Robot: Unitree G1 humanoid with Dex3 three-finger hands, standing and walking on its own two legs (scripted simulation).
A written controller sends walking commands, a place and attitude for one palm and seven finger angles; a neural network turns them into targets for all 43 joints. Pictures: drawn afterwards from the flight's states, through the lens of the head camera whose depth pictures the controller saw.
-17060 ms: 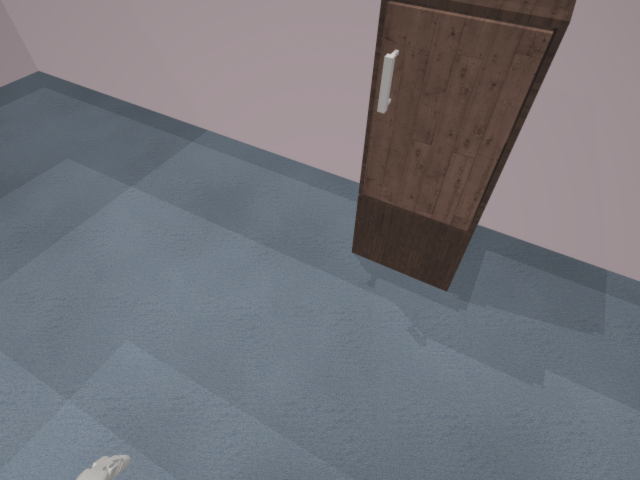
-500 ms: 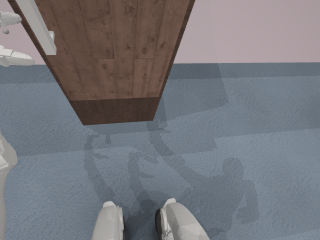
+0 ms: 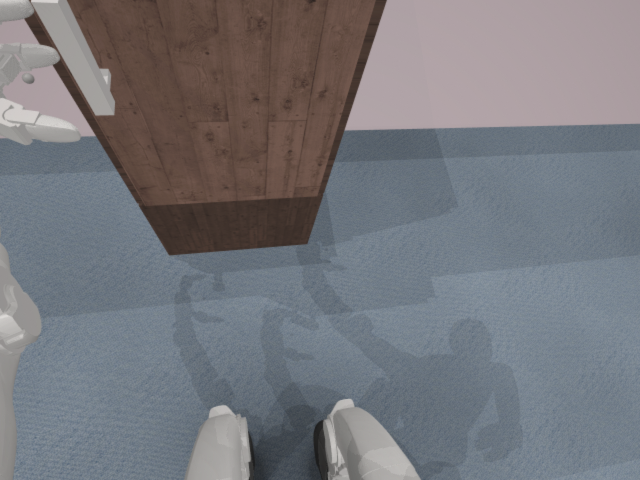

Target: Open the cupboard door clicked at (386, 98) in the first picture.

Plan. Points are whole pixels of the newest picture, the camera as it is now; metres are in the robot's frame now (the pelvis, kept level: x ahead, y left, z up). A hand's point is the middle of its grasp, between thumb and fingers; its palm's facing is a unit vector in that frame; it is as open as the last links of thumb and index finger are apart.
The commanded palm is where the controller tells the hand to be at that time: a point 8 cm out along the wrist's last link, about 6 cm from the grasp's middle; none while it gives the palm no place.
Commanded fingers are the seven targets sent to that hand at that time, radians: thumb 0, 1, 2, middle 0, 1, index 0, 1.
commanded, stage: slide the fingers in behind the handle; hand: left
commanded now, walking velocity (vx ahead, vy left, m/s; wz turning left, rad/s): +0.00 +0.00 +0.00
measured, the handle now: (82, 46) +0.59 +0.21 +0.09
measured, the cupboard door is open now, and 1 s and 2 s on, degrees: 0 0 0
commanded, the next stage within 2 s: close the thumb around the handle in 1.30 s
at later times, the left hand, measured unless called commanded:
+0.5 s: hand (62, 75) +0.54 +0.22 +0.09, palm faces +0.04 -1.00 +0.00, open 13.9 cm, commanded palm +0.53 +0.24 +0.08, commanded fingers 0.00 -0.50 0.30 -0.30 -1.20 -0.30 -1.20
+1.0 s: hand (103, 76) +0.55 +0.18 +0.09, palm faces +0.04 -1.00 -0.02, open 13.9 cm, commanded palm +0.53 +0.22 +0.08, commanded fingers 0.00 -0.50 0.30 -0.30 -1.20 -0.30 -1.20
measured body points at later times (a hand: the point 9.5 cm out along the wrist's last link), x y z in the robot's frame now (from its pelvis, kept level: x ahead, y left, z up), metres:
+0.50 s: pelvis +0.00 +0.00 +0.00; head +0.16 +0.03 +0.42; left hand +0.54 +0.27 +0.09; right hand -0.02 -0.26 -0.10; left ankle +0.02 +0.09 -0.66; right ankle +0.01 -0.13 -0.66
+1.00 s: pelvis +0.00 -0.01 +0.00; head +0.15 +0.01 +0.42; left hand +0.54 +0.24 +0.09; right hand -0.02 -0.27 -0.11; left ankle +0.02 +0.09 -0.66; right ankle +0.01 -0.13 -0.66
